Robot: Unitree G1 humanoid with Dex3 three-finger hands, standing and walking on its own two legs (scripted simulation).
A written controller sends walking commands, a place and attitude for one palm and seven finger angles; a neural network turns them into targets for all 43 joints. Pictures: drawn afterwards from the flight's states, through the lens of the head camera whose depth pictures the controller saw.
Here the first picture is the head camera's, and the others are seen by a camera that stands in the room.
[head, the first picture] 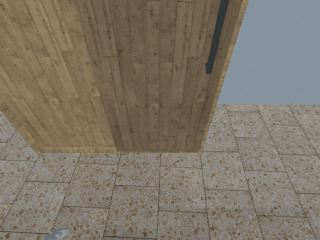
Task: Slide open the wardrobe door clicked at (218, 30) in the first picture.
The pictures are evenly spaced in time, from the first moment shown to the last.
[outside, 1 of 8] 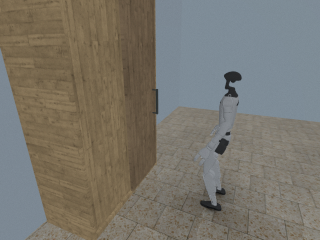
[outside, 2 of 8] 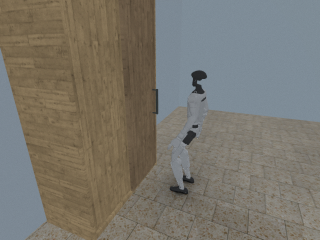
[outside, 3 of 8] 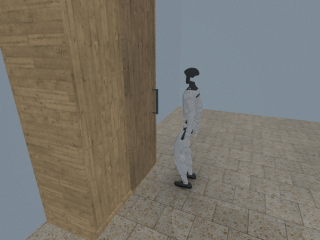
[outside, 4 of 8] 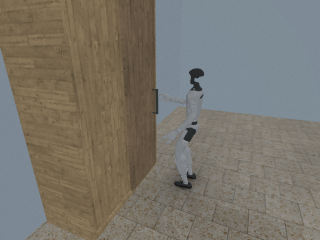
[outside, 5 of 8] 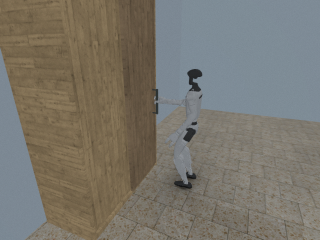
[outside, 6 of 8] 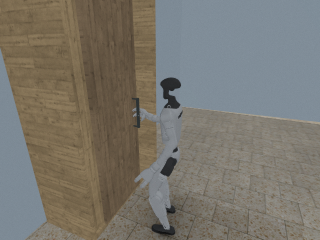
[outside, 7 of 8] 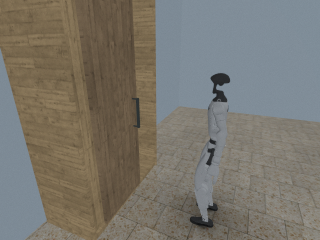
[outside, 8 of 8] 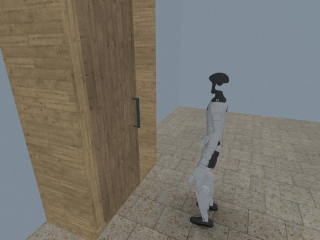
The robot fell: no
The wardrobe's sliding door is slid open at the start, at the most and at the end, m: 0.00 0.44 0.44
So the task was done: yes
